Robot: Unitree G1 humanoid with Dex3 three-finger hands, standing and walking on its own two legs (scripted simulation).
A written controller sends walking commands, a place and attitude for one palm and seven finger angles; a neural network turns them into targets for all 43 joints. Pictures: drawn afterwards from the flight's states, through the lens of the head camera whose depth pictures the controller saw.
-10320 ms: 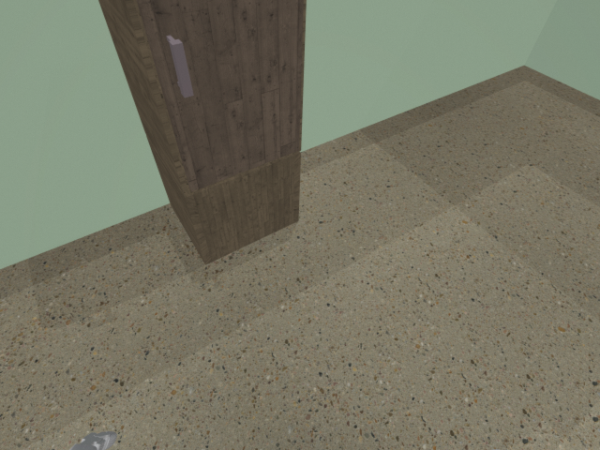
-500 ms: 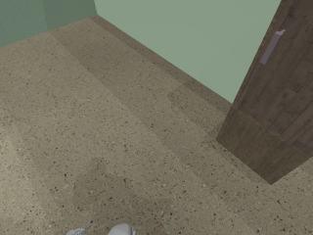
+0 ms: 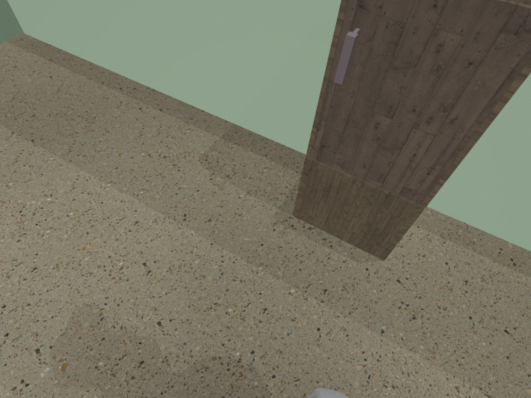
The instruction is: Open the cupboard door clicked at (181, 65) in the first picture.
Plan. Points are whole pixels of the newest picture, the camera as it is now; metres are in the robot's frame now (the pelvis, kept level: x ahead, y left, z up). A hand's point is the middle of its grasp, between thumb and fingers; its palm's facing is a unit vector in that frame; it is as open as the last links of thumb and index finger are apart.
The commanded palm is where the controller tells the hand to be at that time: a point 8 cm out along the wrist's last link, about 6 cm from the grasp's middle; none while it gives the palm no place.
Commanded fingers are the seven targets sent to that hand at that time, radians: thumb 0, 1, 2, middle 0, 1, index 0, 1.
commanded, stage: turn to face it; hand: left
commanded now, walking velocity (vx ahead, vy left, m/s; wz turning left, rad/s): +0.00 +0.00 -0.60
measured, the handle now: (348, 56) +0.89 -0.16 +0.06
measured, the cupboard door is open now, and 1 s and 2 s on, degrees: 0 0 0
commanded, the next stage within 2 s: take the last steps up to it in 0.76 s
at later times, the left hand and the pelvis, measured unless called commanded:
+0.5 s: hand out of the picture +0.13 +0.11 -0.16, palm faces -0.23 -0.94 -0.24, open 7.4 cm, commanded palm none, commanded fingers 0.00 0.90 0.90 -0.20 -0.30 -0.20 -0.30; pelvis -0.01 -0.05 +0.00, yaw -16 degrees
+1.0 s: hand out of the picture +0.14 +0.13 -0.17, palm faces -0.43 -0.88 -0.21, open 7.4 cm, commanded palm none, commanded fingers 0.00 0.90 0.90 -0.20 -0.30 -0.20 -0.30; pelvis -0.01 -0.03 +0.00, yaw -27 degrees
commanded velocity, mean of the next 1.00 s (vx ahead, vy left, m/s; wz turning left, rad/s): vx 0.05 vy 0.01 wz -0.35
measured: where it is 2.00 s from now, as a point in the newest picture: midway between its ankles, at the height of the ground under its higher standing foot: (287, 376)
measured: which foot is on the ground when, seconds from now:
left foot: down 0.00-0.12, up 0.14-0.64, down 0.66-1.00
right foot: up 0.00-0.10, down 0.12-0.66, up 0.68-1.00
